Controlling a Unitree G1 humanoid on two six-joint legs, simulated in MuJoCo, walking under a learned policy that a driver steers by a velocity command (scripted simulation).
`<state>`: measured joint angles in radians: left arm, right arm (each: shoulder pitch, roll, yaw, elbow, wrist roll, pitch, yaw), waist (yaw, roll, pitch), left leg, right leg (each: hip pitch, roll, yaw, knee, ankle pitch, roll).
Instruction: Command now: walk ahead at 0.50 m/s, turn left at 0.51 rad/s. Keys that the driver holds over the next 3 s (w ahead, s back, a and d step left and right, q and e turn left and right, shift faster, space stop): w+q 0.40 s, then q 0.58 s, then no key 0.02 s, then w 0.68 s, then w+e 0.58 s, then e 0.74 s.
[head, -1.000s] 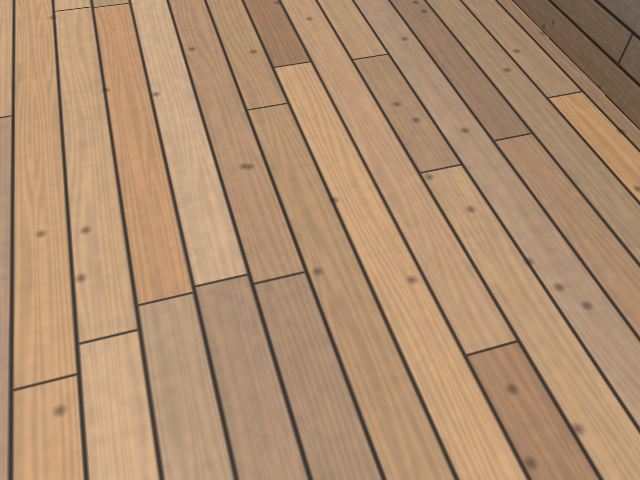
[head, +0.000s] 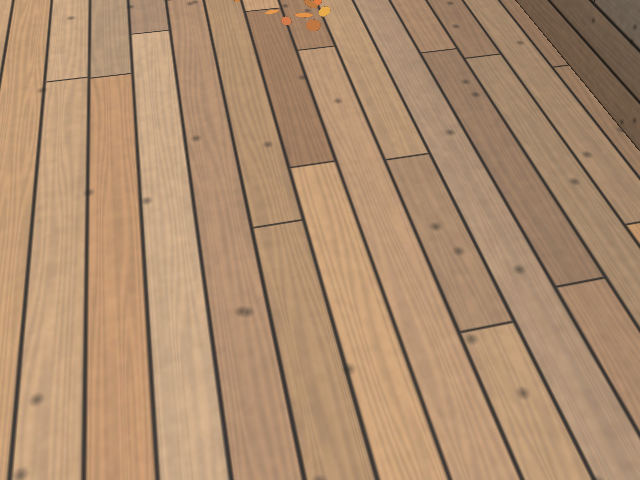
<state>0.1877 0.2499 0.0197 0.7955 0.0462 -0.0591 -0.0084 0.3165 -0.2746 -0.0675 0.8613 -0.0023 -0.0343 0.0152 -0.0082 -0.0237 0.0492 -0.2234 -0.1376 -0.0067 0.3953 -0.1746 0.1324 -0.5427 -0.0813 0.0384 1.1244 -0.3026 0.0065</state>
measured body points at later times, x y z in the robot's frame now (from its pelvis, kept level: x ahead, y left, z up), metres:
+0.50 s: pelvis +0.27 -0.04 +0.00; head +0.31 -0.05 +0.45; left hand +0.31 +0.25 -0.10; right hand +0.44 -0.29 -0.12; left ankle +0.20 +0.06 -0.65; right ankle +0.32 -0.13 -0.74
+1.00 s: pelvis +0.38 +0.02 -0.01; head +0.41 +0.06 +0.44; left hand +0.34 +0.31 -0.13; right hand +0.63 -0.14 -0.11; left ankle +0.41 +0.11 -0.74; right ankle +0.46 -0.11 -0.67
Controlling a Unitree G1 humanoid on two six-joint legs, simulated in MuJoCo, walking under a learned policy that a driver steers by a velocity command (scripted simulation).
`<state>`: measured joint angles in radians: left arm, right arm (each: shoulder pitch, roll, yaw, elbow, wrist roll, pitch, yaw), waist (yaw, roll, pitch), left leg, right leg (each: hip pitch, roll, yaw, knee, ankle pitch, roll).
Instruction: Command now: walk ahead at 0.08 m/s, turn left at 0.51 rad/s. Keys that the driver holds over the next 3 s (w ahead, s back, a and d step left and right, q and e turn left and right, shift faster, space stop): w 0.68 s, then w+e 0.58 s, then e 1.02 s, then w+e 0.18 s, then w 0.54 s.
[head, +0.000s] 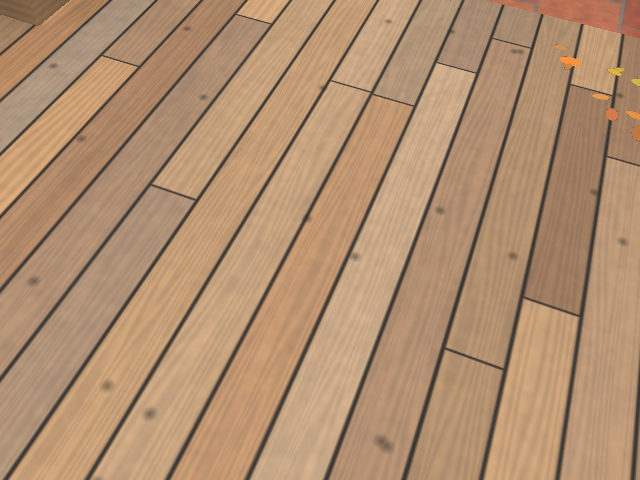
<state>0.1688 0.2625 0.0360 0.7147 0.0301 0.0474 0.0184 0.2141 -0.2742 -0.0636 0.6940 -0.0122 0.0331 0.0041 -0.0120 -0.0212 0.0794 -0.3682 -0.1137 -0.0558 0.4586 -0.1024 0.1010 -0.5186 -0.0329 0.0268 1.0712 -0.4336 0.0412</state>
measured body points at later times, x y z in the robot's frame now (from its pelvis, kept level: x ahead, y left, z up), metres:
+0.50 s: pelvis +0.10 -0.03 +0.01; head +0.11 -0.05 +0.46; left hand +0.05 +0.24 -0.11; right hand +0.27 -0.27 -0.11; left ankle +0.16 +0.12 -0.68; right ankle +0.02 -0.13 -0.73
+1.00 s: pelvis +0.34 +0.05 +0.01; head +0.36 +0.06 +0.46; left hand +0.44 +0.31 -0.12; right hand +0.34 -0.21 -0.12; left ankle +0.27 +0.12 -0.73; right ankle +0.46 -0.09 -0.67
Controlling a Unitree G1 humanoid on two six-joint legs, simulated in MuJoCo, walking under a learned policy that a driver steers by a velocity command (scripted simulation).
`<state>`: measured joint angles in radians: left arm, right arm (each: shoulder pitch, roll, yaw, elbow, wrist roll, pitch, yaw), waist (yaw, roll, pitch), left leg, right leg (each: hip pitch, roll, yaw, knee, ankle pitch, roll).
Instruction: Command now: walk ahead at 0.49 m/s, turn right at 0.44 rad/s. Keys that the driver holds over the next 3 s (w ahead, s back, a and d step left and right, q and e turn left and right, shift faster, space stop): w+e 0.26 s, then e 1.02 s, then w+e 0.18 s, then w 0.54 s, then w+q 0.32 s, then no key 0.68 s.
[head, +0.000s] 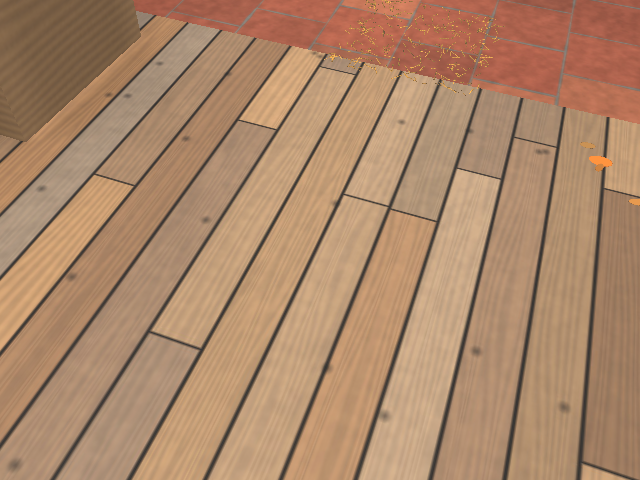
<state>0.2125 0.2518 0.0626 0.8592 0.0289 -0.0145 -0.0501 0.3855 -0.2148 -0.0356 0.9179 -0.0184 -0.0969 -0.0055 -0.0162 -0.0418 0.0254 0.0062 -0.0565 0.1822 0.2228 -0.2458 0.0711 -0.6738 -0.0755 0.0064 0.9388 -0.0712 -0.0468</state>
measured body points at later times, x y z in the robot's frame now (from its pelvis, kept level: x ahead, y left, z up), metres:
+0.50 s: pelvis +0.25 -0.04 +0.00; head +0.30 -0.07 +0.44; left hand +0.37 +0.22 -0.13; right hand +0.33 -0.33 -0.12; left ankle +0.40 +0.10 -0.67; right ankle +0.24 -0.08 -0.74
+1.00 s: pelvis +0.36 -0.02 +0.00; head +0.40 -0.02 +0.45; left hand +0.63 +0.14 -0.13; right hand +0.31 -0.31 -0.10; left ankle +0.47 +0.03 -0.74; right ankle +0.28 -0.11 -0.67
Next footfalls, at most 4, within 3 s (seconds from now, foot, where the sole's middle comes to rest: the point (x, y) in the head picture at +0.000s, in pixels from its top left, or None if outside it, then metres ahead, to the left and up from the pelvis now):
0.20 right None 0.27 -0.09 -0.78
0.72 left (317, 478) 0.50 0.01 -0.78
1.16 right None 0.31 -0.13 -0.78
1.66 left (356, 468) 0.52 -0.07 -0.78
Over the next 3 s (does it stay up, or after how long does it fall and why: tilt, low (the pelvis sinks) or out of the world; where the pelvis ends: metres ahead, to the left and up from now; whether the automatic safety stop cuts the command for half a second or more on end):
stays up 0.66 -0.49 -0.01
